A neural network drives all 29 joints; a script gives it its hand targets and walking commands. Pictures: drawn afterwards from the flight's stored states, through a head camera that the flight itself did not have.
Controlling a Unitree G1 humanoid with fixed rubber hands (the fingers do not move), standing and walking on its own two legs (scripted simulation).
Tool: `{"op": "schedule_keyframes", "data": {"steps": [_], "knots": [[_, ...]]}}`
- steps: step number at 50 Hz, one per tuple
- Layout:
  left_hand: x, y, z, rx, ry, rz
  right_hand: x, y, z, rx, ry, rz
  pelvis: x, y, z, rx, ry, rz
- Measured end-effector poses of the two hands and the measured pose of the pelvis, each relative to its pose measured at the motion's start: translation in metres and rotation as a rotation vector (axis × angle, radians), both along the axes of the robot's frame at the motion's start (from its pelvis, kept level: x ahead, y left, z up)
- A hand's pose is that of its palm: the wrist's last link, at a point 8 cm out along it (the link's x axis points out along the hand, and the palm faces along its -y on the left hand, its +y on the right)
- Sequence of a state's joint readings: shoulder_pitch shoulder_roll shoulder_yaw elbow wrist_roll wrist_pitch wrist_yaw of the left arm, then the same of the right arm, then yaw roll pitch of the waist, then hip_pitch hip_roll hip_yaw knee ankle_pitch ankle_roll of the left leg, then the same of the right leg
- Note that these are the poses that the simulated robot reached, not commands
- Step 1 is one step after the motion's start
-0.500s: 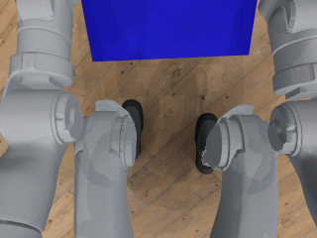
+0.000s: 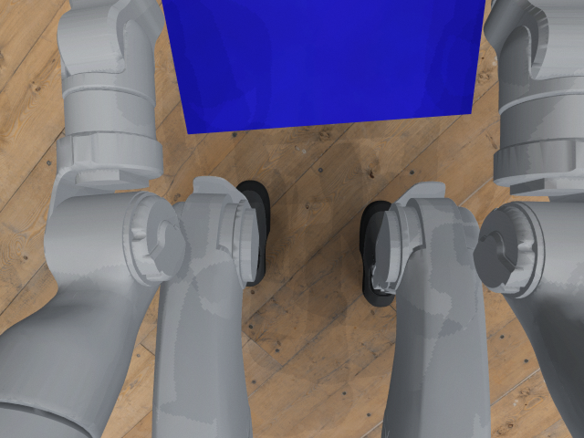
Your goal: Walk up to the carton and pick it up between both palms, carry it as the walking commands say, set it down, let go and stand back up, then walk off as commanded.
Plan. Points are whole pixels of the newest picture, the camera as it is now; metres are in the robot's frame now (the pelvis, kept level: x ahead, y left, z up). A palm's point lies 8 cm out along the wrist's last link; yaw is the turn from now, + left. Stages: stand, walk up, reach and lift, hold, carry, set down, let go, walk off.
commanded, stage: reach and lift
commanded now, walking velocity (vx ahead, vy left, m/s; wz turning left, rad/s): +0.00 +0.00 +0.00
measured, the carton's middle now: out of the picture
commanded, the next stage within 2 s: none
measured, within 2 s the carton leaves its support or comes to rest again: neither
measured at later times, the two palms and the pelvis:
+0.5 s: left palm out of the picture +0.53 +0.21 -0.03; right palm out of the picture +0.55 -0.15 -0.04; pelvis +0.00 +0.00 +0.05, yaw +0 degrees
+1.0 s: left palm out of the picture +0.51 +0.21 +0.04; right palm out of the picture +0.53 -0.15 +0.04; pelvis -0.01 +0.01 +0.11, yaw +0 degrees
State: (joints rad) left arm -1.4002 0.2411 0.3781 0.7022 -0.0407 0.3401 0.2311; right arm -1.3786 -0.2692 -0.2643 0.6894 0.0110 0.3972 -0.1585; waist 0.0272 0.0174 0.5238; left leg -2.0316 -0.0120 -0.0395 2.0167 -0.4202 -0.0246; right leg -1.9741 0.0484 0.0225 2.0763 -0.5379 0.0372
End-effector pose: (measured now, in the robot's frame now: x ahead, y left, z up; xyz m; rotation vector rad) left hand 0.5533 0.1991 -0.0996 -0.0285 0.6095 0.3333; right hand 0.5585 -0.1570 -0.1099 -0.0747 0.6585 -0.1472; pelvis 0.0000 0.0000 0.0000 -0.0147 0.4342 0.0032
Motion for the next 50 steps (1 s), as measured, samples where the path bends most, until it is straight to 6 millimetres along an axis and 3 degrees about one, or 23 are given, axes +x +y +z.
{"op": "schedule_keyframes", "data": {"steps": [10,18,50], "knots": [[-0.011,0.007,0.023,0.002,0.0,0.035,0.004,0.007,0.029,-0.006,-0.003,0.029,-0.002,-0.005,0.019,0.015,-0.01,-0.011],[-0.02,0.013,0.045,-0.01,-0.006,0.047,-0.004,0.013,0.051,0.001,-0.008,0.023,-0.002,-0.006,0.038,0.009,-0.026,-0.007],[-0.043,0.009,0.144,-0.002,-0.016,0.035,-0.029,0.01,0.152,0.007,-0.023,0.007,-0.014,0.006,0.108,-0.005,-0.115,-0.005]]}}
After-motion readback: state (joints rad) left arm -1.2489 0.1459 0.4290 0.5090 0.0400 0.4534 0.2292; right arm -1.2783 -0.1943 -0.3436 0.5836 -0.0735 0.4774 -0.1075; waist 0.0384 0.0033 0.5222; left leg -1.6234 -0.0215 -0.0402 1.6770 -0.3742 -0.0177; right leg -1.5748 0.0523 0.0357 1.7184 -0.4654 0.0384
